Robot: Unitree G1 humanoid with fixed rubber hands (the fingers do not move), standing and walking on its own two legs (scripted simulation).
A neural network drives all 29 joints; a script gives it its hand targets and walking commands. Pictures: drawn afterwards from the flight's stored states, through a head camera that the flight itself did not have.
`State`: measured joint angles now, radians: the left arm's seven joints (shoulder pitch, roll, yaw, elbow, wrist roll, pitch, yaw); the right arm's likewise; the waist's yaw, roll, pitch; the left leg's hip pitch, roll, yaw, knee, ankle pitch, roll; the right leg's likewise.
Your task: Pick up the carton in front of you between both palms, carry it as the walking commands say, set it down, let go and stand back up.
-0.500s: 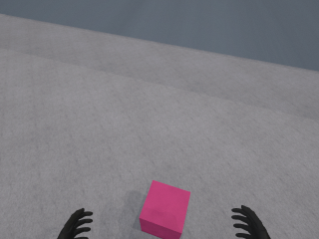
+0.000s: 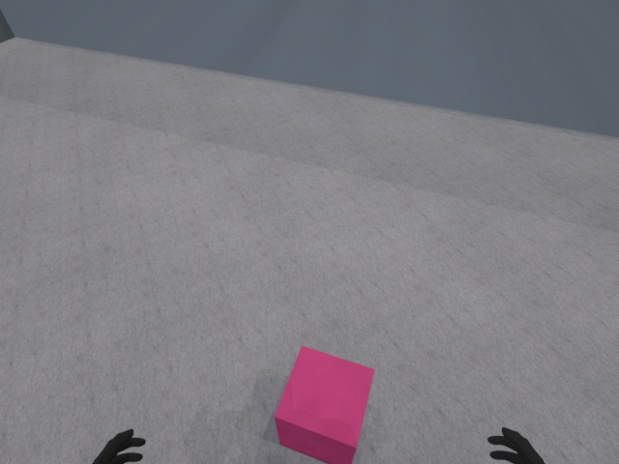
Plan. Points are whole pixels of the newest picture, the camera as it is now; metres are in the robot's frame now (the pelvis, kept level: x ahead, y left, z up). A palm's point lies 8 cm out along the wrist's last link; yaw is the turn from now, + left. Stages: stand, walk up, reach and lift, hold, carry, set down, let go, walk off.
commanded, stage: stand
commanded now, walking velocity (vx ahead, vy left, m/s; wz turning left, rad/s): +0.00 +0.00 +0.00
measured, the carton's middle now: (325, 408) +0.42 -0.02 -0.64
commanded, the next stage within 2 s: none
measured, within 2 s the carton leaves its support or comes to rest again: neither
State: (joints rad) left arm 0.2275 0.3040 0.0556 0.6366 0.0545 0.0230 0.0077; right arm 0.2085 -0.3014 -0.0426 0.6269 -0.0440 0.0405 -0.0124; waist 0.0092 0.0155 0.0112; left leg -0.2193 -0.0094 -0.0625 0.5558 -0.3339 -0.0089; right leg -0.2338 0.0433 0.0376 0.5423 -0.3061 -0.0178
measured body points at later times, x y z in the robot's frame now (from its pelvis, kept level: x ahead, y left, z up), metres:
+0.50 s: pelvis +0.02 +0.01 +0.01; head +0.02 +0.01 +0.46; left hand +0.14 +0.31 -0.10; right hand +0.16 -0.28 -0.09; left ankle -0.02 +0.13 -0.73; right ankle -0.01 -0.11 -0.73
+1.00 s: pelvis +0.00 +0.01 +0.01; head +0.01 +0.00 +0.46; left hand +0.10 +0.31 -0.10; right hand +0.12 -0.30 -0.10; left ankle -0.02 +0.13 -0.73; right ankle -0.01 -0.11 -0.73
